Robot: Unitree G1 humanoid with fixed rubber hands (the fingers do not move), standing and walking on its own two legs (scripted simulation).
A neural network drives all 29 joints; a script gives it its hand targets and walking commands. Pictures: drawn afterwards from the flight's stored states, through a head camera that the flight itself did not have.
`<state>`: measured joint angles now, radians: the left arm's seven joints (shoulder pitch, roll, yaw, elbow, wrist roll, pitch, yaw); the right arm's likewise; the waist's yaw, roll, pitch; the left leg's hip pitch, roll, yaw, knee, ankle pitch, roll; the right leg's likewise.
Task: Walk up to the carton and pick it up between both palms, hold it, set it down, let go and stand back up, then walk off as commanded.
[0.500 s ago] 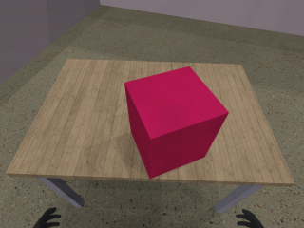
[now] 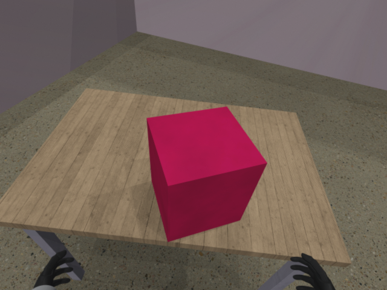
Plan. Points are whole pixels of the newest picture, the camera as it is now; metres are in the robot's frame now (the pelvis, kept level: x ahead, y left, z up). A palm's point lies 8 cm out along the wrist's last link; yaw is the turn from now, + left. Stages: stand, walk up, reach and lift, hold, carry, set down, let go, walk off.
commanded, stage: reach and lift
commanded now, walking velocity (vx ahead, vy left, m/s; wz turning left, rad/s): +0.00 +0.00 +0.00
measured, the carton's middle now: (197, 173) +0.40 +0.02 +0.00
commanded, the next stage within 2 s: none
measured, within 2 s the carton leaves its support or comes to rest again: neither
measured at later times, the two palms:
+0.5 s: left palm (71, 272) +0.16 +0.25 -0.03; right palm out of the picture +0.15 -0.24 -0.04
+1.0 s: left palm (97, 247) +0.19 +0.20 +0.01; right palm (318, 275) +0.19 -0.24 -0.02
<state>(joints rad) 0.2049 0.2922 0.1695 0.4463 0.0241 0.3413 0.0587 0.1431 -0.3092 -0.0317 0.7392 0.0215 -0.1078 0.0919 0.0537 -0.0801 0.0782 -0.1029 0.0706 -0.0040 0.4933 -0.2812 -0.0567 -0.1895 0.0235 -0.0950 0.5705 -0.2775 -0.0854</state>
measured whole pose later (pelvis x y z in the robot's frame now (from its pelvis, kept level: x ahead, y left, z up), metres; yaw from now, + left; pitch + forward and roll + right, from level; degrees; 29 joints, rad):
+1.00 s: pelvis +0.02 +0.03 +0.01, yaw -1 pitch -1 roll +0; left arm 0.40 -0.01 -0.09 0.05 0.02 0.03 0.26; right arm 0.22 -0.43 0.03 0.66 0.38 -0.33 0.29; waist 0.04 0.00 -0.04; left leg -0.15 0.07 0.02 0.46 -0.29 -0.05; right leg -0.22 0.03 -0.07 0.47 -0.24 -0.05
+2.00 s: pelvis -0.01 +0.02 +0.01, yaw -4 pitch +0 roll +1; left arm -0.01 -0.01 0.06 -0.16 -0.01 0.40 0.30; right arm -0.16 -0.47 0.06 0.40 0.43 -0.02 0.19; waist 0.09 -0.06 0.07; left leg -0.17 0.09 0.07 0.35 -0.18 -0.07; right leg -0.25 0.06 -0.02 0.36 -0.12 -0.08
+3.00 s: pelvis -0.01 +0.01 +0.01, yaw -2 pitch +6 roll +1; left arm -0.59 0.09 0.17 0.08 -0.14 0.75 0.27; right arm -0.82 -0.50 0.10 0.68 0.42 0.31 0.11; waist 0.18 0.02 0.00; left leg -0.31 0.09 0.02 0.35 -0.15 -0.08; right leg -0.37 0.05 -0.06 0.35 -0.10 -0.08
